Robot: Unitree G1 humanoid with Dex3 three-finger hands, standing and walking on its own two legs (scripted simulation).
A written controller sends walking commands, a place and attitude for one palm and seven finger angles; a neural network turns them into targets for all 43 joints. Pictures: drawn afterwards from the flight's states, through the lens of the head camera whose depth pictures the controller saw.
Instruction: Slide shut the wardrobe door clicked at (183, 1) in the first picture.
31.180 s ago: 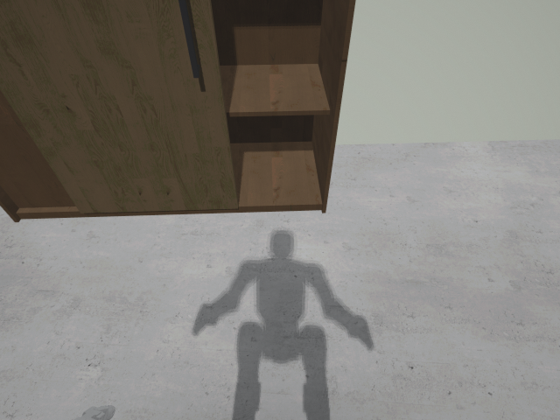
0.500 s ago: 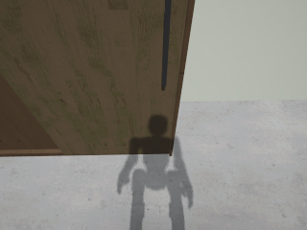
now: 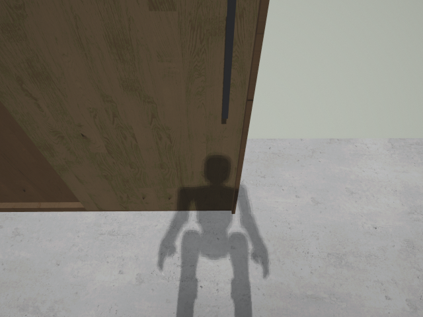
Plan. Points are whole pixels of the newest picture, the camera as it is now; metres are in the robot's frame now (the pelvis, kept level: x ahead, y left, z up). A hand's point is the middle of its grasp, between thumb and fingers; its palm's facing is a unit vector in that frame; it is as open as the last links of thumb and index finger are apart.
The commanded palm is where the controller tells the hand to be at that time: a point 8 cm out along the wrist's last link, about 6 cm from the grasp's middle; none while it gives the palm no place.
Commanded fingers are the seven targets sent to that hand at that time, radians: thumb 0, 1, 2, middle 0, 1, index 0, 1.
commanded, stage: look to check the result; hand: left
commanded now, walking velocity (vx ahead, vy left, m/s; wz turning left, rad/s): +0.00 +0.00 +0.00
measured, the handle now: (227, 64) +0.68 +0.00 +0.12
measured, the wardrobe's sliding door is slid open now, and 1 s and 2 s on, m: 0.00 0.00 0.00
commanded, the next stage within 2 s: stand and wait in 0.24 s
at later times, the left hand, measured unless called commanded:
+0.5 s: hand out of the picture +0.07 +0.21 -0.17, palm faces +0.02 -0.96 -0.27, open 7.4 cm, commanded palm none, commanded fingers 0.00 0.90 0.90 -0.20 -0.30 -0.20 -0.30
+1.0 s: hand out of the picture +0.09 +0.23 -0.15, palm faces +0.01 -0.95 -0.32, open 7.4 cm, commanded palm none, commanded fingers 0.00 0.90 0.90 -0.20 -0.30 -0.20 -0.30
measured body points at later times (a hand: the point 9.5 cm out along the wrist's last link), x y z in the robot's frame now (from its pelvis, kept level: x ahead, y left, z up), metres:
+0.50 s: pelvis +0.00 +0.00 +0.00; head +0.03 -0.01 +0.45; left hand +0.07 +0.26 -0.15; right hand +0.05 -0.26 -0.15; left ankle +0.00 +0.12 -0.75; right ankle +0.01 -0.12 -0.75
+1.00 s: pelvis +0.01 -0.01 +0.00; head +0.03 -0.01 +0.45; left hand +0.09 +0.28 -0.13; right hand +0.09 -0.29 -0.14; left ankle +0.00 +0.12 -0.75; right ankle +0.01 -0.12 -0.75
